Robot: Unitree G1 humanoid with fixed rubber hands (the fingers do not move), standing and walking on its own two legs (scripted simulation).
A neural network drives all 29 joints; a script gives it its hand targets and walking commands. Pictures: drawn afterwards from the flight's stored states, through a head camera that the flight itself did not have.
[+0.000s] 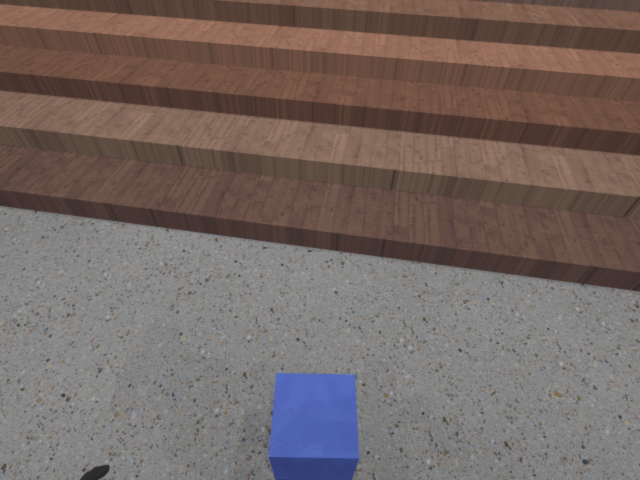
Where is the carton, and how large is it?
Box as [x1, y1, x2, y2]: [269, 373, 358, 479]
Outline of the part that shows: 276,373 269,446 269,459 275,479 351,479 358,460 354,374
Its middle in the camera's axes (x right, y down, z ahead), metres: -0.01 +0.52 +1.06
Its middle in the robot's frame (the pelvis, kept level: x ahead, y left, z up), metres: +0.39 +0.02 -0.66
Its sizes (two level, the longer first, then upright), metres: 0.210 0.200 0.250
